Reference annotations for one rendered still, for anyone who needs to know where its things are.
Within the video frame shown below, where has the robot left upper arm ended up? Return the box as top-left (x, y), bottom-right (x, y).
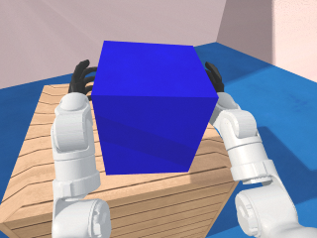
top-left (53, 198), bottom-right (112, 238)

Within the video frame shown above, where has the carton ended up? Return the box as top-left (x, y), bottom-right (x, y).
top-left (91, 41), bottom-right (219, 176)

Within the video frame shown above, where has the robot right upper arm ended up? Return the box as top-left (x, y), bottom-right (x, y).
top-left (235, 184), bottom-right (317, 238)

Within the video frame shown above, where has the robot left forearm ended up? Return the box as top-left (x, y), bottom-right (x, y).
top-left (51, 92), bottom-right (101, 238)

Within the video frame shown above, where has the robot right forearm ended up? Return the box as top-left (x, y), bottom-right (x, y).
top-left (209, 92), bottom-right (298, 221)

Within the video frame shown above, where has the left robot hand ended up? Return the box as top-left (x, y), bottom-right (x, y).
top-left (68, 59), bottom-right (97, 101)

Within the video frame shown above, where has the pedestal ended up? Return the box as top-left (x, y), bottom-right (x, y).
top-left (0, 81), bottom-right (239, 238)

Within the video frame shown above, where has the right robot hand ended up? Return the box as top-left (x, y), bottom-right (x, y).
top-left (205, 61), bottom-right (225, 93)

